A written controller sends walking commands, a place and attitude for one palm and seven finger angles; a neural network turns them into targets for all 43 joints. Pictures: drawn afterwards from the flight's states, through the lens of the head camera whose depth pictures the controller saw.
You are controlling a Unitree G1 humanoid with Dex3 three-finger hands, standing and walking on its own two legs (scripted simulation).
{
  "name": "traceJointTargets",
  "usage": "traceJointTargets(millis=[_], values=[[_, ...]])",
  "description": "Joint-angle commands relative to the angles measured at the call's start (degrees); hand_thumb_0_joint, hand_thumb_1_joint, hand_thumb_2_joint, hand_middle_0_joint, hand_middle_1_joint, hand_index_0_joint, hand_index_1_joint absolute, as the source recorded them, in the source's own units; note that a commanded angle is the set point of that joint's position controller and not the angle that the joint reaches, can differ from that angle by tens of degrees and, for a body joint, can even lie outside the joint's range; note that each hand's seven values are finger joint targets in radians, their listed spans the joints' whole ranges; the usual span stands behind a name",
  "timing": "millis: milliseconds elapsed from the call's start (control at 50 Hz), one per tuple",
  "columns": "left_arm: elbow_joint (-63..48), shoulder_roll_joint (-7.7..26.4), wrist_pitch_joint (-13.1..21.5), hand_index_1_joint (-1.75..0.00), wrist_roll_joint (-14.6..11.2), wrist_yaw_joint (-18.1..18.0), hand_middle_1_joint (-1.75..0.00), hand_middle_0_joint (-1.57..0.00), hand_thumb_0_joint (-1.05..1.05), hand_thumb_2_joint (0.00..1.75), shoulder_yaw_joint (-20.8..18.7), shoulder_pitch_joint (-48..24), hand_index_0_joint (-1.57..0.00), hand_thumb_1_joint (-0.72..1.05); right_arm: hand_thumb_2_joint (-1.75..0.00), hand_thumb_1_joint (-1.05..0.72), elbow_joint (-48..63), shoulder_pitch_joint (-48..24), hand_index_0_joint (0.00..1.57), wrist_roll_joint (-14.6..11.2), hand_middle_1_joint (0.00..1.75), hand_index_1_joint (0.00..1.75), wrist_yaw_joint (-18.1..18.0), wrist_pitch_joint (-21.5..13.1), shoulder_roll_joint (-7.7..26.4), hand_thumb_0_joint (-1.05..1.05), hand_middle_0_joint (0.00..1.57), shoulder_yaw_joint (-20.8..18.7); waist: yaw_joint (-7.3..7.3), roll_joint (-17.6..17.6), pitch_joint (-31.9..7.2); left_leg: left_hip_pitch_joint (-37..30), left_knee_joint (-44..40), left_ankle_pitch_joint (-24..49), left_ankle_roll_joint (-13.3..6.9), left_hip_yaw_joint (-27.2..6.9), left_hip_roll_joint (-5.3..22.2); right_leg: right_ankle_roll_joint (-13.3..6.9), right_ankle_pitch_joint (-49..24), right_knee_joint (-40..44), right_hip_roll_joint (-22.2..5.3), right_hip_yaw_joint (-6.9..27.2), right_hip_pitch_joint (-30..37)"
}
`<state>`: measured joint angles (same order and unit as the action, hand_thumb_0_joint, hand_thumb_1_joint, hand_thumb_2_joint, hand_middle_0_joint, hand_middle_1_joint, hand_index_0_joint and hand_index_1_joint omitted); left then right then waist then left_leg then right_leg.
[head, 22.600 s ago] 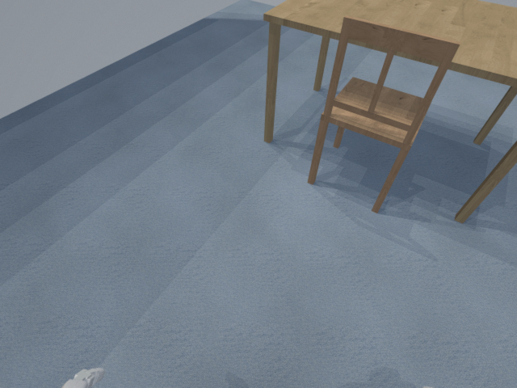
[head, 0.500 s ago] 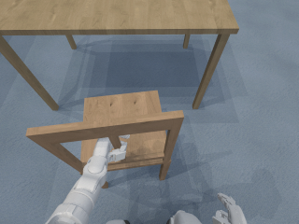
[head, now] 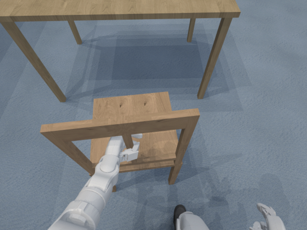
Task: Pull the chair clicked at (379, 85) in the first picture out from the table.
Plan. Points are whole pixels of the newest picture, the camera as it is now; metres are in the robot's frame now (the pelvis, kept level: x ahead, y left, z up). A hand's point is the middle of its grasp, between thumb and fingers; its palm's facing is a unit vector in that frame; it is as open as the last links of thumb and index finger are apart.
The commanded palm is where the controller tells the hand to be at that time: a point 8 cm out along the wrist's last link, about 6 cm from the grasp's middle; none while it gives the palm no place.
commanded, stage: stop walking, hand still on the chair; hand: left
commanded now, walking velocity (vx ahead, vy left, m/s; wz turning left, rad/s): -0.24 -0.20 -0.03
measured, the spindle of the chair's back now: (130, 148) +0.36 +0.07 -0.11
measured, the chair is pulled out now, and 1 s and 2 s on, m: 0.51 0.64 0.64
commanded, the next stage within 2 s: open the thumb and straighten the fingers in 1.02 s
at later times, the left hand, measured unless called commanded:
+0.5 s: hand (120, 195) +0.21 +0.09 -0.06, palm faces -0.17 -0.97 -0.14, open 5.3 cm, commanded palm +0.21 +0.14 -0.06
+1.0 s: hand (119, 198) +0.20 +0.09 -0.07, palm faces -0.18 -0.97 -0.16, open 5.4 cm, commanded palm +0.20 +0.14 -0.06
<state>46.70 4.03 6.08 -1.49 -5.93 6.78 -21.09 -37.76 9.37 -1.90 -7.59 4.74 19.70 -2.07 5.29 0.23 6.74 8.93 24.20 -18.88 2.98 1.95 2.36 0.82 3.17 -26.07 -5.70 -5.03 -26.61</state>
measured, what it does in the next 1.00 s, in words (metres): steps on the spot: right foot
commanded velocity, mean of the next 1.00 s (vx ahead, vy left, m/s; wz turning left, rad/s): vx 0.00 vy -0.02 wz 0.00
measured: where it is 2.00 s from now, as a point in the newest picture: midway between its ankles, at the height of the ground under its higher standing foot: outside the picture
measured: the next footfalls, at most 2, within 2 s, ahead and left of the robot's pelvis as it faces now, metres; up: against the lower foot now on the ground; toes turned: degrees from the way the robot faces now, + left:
right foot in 0.20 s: +0.01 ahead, -0.11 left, +0.00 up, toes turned -6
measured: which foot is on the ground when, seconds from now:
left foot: down 0.00-1.00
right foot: down 0.00-0.00, up 0.02-0.18, down 0.20-1.00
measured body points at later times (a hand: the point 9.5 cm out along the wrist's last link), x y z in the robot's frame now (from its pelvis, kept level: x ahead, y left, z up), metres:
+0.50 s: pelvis -0.07 +0.01 +0.01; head -0.05 -0.01 +0.45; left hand +0.22 +0.14 -0.05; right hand +0.04 -0.24 -0.12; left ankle -0.07 +0.14 -0.73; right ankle -0.03 -0.11 -0.73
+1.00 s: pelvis -0.05 +0.02 +0.01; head -0.04 -0.01 +0.46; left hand +0.21 +0.14 -0.05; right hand +0.05 -0.22 -0.12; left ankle -0.07 +0.14 -0.73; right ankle -0.03 -0.11 -0.73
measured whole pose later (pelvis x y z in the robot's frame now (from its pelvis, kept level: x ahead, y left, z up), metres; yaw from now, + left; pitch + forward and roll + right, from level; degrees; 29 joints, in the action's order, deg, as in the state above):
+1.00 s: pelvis -0.05 +0.02 +0.01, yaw -3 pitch +0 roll +1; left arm 47.7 3.5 8.2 -2.0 -4.4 9.6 -7.2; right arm -41.2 13.0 -1.7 -7.3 1.8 11.3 2.0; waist 1.0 2.7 1.5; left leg 8.5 24.4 -15.4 1.0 3.3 1.4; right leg 0.3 11.0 -26.8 -2.3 -2.1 -15.4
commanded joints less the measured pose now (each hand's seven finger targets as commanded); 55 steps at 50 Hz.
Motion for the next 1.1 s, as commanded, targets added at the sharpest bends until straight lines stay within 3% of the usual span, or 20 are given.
traceJointTargets(millis=[0, 20, 40, 80, 120, 160, 200, 220, 240, 260, 320, 380, 460, 560, 660, 680, 760, 860, 960, 1080], values=[[-11.8, 1.4, 2.5, -1.45, 0.5, 1.8, -1.45, -0.50, 0.00, 0.90, 2.5, -6.5, -0.50, 0.90, -0.90, -0.90, 8.4, 2.1, 0.20, 0.4, 0.30, 0.30, 1.4, 0.1, 3.2, 0.00, 0.20, -1.1, -3.99, 12.7, -21.6, -3.9, -6.7, 35.5, -8.6, -8.3, 17.7, -0.3, 13.8, -16.1, 4.5, 0.9, 10.9], [-15.9, 0.1, 3.0, -1.45, 0.5, 2.1, -1.45, -0.50, 0.00, 0.90, 3.5, -11.4, -0.50, 0.90, -0.90, -0.90, 9.0, -1.4, 0.20, 1.6, 0.30, 0.30, 1.8, -0.8, 0.4, 0.00, 0.20, 0.0, -3.13, 19.7, -18.3, -3.6, -5.9, 44.2, -10.6, -10.4, 19.2, -0.8, 21.6, -23.1, 4.5, 1.1, 5.5], [-15.5, 0.9, 3.3, -1.45, 0.9, 2.0, -1.45, -0.50, 0.00, 0.90, 2.3, -12.0, -0.50, 0.90, -0.90, -0.90, 7.8, -1.3, 0.20, 2.4, 0.30, 0.30, 2.2, -1.4, -0.3, 0.00, 0.20, -0.1, -3.49, 20.6, -16.1, -4.8, -3.6, 51.4, -11.5, -10.6, 19.7, -1.1, 23.0, -26.8, 4.2, 2.9, 3.0], [-22.0, 3.5, 4.2, -1.45, 0.6, 1.9, -1.45, -0.50, 0.00, 0.90, 0.9, -19.2, -0.50, 0.90, -0.90, -0.90, 6.4, 1.9, 0.20, 0.9, 0.30, 0.30, 3.6, -2.2, 0.1, 0.00, 0.20, -0.6, -4.03, 10.7, -17.7, -13.9, 3.5, 60.1, -9.6, -7.4, 18.2, -2.0, 18.8, -15.9, 4.1, 3.1, 3.2], [-16.6, 1.5, 3.9, -1.45, 1.0, 1.8, -1.45, -0.50, 0.00, 0.90, 1.4, -11.4, -0.50, 0.90, -0.90, -0.90, 6.1, 4.3, 0.20, 0.3, 0.30, 0.30, 3.9, -3.9, 1.4, 0.00, 0.20, -1.3, -4.26, 8.0, -18.0, -18.6, 9.6, 56.5, -6.1, -5.0, 14.3, -2.7, 10.0, 2.5, 4.6, 1.2, 8.6], [-15.5, 2.9, 3.6, -1.45, 1.6, 2.7, -1.45, -0.50, 0.00, 0.90, 1.7, -7.4, -0.50, 0.90, -0.90, -0.90, 6.1, 4.7, 0.20, 0.0, 0.30, 0.30, 3.7, -4.8, 0.9, 0.00, 0.20, -0.7, -3.58, 3.9, -20.5, -8.3, 12.4, 43.7, -4.8, -4.3, 10.7, -3.6, -11.0, 6.8, 2.1, 3.4, 23.6], [-14.4, 4.9, 3.8, -1.45, 1.6, 3.2, -1.45, -0.50, 0.00, 0.90, 1.6, -5.8, -0.50, 0.90, -0.90, -0.90, 5.9, 4.2, 0.20, 0.3, 0.30, 0.30, 2.8, -5.3, -1.1, 0.00, 0.20, 0.5, -2.41, -2.8, -18.3, 3.6, 12.9, 11.8, -2.1, -1.6, 5.1, -6.9, -28.8, 2.8, -7.0, 9.9, 27.0], [-8.7, 5.7, 2.9, -1.45, 0.9, 3.1, -1.45, -0.50, 0.00, 0.90, 0.2, -2.4, -0.50, 0.90, -0.90, -0.90, 4.9, 4.0, 0.20, 0.3, 0.30, 0.30, 2.1, -5.1, -1.2, 0.00, 0.20, 0.7, -2.36, -6.3, -17.7, 5.3, 12.3, -2.5, -1.4, -1.7, 2.9, -7.8, -28.7, 2.9, -10.0, 11.7, 24.0], [-8.3, 7.2, 2.2, -1.45, 0.1, 2.9, -1.45, -0.50, 0.00, 0.90, -1.3, -2.6, -0.50, 0.90, -0.90, -0.90, 4.2, 4.8, 0.20, -0.3, 0.30, 0.30, 1.7, -4.3, 0.0, 0.00, 0.20, 0.0, -2.86, -14.9, -20.4, 5.1, 12.6, -4.2, -1.6, -3.1, 2.1, -8.2, -29.0, 1.7, -9.6, 12.2, 26.1], [-9.3, 6.8, 2.4, -1.45, -0.4, 3.1, -1.45, -0.50, 0.00, 0.90, -1.3, -3.5, -0.50, 0.90, -0.90, -0.90, 5.2, 2.8, 0.20, -0.3, 0.30, 0.30, 1.4, -4.3, -0.4, 0.00, 0.20, 0.1, -3.53, -15.5, -19.6, 5.1, 12.0, -5.5, -2.1, -3.5, 1.9, -7.3, -23.7, 2.2, -9.3, 10.8, 24.3], [-9.6, 6.4, 2.5, -1.45, -0.1, 2.4, -1.45, -0.50, 0.00, 0.90, -1.4, -3.8, -0.50, 0.90, -0.90, -0.90, 4.6, 1.6, 0.20, 0.5, 0.30, 0.30, 0.8, -4.7, -0.6, 0.00, 0.20, 1.4, -3.30, -5.3, -18.9, -1.3, -1.0, 10.6, -3.6, -4.0, 4.4, -3.1, -1.0, -0.2, -3.2, 6.7, 18.2], [-8.0, 4.9, 2.3, -1.45, 0.1, 2.0, -1.45, -0.50, 0.00, 0.90, -0.2, -4.1, -0.50, 0.90, -0.90, -0.90, 4.4, 0.3, 0.20, 0.8, 0.30, 0.30, 0.8, -4.8, -0.5, 0.00, 0.20, 1.8, -4.20, 5.2, -14.7, 1.1, -5.6, 9.8, -5.8, -6.8, 7.5, -0.6, 12.0, -0.8, 1.0, 4.5, 14.6], [-5.2, 4.6, 2.7, -1.45, 0.3, 1.3, -1.45, -0.50, 0.00, 0.90, -0.5, -3.3, -0.50, 0.90, -0.90, -0.90, 5.0, 0.4, 0.20, 0.5, 0.30, 0.30, 1.1, -4.8, -1.1, 0.00, 0.20, 1.7, -4.71, -1.1, -12.7, 3.8, -4.1, 3.2, -4.9, -5.0, 5.3, -1.1, 14.8, 4.3, -0.4, 7.2, 15.6], [-4.2, 5.0, 3.0, -1.45, 0.0, 0.8, -1.45, -0.50, 0.00, 0.90, -0.3, -2.8, -0.50, 0.90, -0.90, -0.90, 4.9, 0.8, 0.20, 0.1, 0.30, 0.30, 0.9, -5.0, -1.5, 0.00, 0.20, 1.8, -4.55, -2.6, -11.3, 1.4, -2.4, -1.0, -4.3, -2.9, 2.9, -2.0, 23.4, 10.6, -2.3, 10.7, 10.9], [-4.9, 4.9, 3.3, -1.45, 0.0, 0.6, -1.45, -0.50, 0.00, 0.90, -0.3, -1.1, -0.50, 0.90, -0.90, -0.90, 4.8, 0.7, 0.20, 0.1, 0.30, 0.30, 0.4, -5.5, -1.5, 0.00, 0.20, 1.8, -4.58, -2.8, -12.9, 0.1, -3.0, 3.7, -4.5, -3.4, 3.7, -2.0, 17.4, 9.2, -1.9, 9.6, 12.3], [-5.2, 5.5, 3.3, -1.45, -0.1, 0.6, -1.45, -0.50, 0.00, 0.90, -0.3, -0.5, -0.50, 0.90, -0.90, -0.90, 4.3, 1.0, 0.20, 0.0, 0.30, 0.30, 0.3, -5.6, -1.0, 0.00, 0.20, 1.7, -4.36, -0.2, -12.8, -0.3, -3.5, 5.0, -4.5, -3.3, 3.7, -2.1, 15.4, 8.7, -1.8, 9.1, 12.4], [-4.6, 4.6, 3.4, -1.45, 0.1, 0.6, -1.45, -0.50, 0.00, 0.90, 0.1, 0.7, -0.50, 0.90, -0.90, -0.90, 4.2, 1.1, 0.20, 0.1, 0.30, 0.30, 0.1, -5.6, -1.1, 0.00, 0.20, 1.7, -4.53, -3.7, -14.4, -1.2, -2.9, 10.2, -4.4, -3.7, 4.5, -2.4, 7.2, 6.2, -1.8, 8.8, 14.1], [-5.6, 4.1, 3.6, -1.45, 0.3, 0.8, -1.45, -0.50, 0.00, 0.90, 1.0, 1.8, -0.50, 0.90, -0.90, -0.90, 3.7, 1.2, 0.20, 0.4, 0.30, 0.30, -0.2, -5.5, -0.8, 0.00, 0.20, 1.7, -4.30, -3.3, -16.2, -2.6, -2.6, 17.5, -4.1, -3.9, 5.3, -2.5, -2.8, 2.3, -1.7, 7.5, 15.9], [-6.0, 4.1, 3.6, -1.45, 0.3, 0.9, -1.45, -0.50, 0.00, 0.90, 1.2, 2.5, -0.50, 0.90, -0.90, -0.90, 3.4, 0.8, 0.20, 0.6, 0.30, 0.30, -0.3, -5.1, -0.8, 0.00, 0.20, 1.7, -4.21, -5.2, -15.5, -2.4, -2.2, 17.4, -4.0, -4.0, 5.1, -2.6, -3.6, 2.4, -2.2, 7.7, 15.7], [-7.0, 4.3, 3.2, -1.45, 0.2, 1.0, -1.45, -0.50, 0.00, 0.90, 1.7, 2.8, -0.50, 0.90, -0.90, -0.90, 3.2, 0.7, 0.20, 0.4, 0.30, 0.30, -0.4, -4.5, -1.0, 0.00, 0.20, 1.7, -3.92, -2.6, -14.8, -2.8, -2.5, 16.1, -4.1, -3.9, 4.8, -2.7, -1.7, 3.2, -2.2, 7.7, 14.8]])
